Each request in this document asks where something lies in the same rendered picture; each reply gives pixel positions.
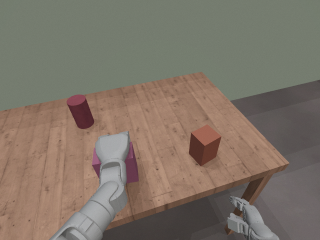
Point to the robot right hand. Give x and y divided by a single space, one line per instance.
250 215

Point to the sponge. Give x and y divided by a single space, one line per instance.
130 161

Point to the table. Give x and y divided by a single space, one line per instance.
46 172

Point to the robot right forearm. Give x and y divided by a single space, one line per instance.
259 231

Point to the robot left hand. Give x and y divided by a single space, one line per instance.
114 146

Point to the robot left forearm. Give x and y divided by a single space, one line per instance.
95 216

